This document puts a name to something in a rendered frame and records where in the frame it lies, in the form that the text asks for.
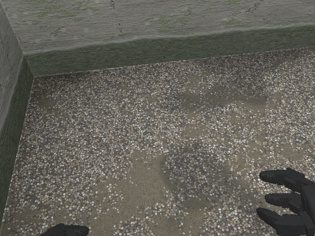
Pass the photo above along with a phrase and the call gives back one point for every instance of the left robot hand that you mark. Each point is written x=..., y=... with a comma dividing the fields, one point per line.
x=67, y=230

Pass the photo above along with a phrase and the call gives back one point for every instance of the right robot hand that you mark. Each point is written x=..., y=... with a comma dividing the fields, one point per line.
x=301, y=223

